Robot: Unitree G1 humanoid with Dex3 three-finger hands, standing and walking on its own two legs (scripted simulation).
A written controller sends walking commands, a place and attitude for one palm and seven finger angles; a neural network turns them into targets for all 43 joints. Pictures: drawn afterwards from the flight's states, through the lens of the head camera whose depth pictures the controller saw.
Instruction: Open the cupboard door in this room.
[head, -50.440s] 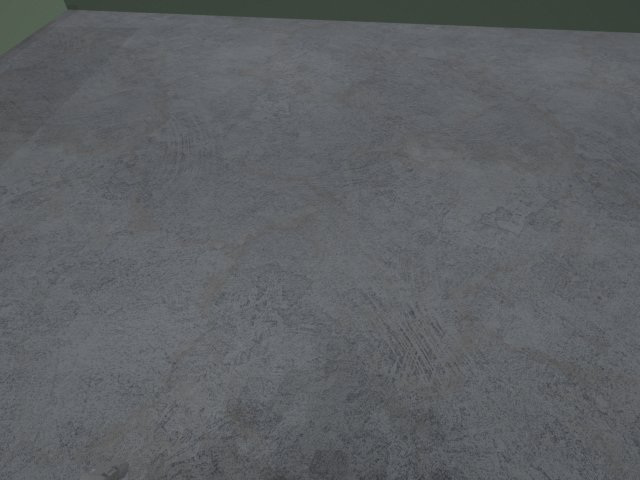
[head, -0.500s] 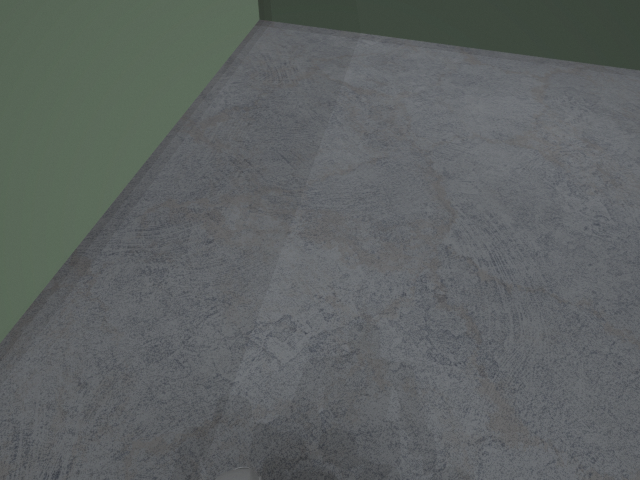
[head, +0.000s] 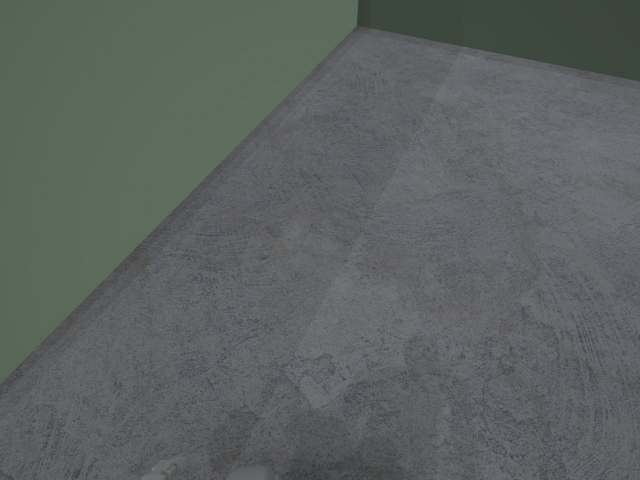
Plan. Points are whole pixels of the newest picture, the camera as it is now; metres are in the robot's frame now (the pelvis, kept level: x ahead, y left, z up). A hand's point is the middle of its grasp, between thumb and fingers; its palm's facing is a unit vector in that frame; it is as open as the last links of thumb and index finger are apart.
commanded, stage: turn to face it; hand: left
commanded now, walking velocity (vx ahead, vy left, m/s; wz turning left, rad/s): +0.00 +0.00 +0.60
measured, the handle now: out of the picture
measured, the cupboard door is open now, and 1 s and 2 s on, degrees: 50 50 50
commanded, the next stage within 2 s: none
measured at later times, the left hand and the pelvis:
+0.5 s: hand out of the picture +0.09 +0.21 -0.15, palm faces +0.31 -0.89 -0.32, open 7.4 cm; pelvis +0.06 -0.04 -0.01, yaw +18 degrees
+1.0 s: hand out of the picture +0.02 +0.18 -0.16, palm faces +0.60 -0.75 -0.25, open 7.4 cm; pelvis +0.08 -0.05 +0.00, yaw +37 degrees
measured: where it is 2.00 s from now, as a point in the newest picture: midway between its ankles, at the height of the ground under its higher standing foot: outside the picture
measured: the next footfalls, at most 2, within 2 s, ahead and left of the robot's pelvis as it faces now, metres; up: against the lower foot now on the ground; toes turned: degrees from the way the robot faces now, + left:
left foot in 0.18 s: +0.09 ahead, +0.13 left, +0.00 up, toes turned +14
right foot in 0.46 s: +0.16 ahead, -0.15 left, +0.00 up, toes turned +14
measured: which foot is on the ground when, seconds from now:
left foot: up 0.00-0.16, down 0.18-0.46, up 0.48-0.76, down 0.78-1.00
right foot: down 0.00-0.18, up 0.20-0.44, down 0.46-0.78, up 0.80-1.00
